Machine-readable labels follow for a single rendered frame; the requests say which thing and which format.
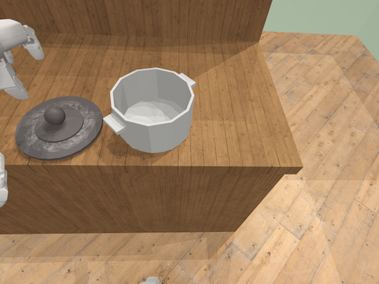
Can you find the left robot hand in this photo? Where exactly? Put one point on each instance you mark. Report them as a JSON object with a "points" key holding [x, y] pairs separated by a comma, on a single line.
{"points": [[13, 34]]}

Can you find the knob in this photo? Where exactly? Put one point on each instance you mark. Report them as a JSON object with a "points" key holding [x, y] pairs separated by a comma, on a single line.
{"points": [[54, 115]]}

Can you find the pot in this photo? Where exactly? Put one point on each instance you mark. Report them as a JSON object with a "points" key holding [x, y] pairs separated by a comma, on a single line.
{"points": [[152, 109]]}

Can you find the table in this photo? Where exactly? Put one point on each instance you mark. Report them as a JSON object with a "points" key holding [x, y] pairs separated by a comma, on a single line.
{"points": [[238, 147]]}

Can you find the lid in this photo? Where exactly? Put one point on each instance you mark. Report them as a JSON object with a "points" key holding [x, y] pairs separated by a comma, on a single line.
{"points": [[43, 141]]}

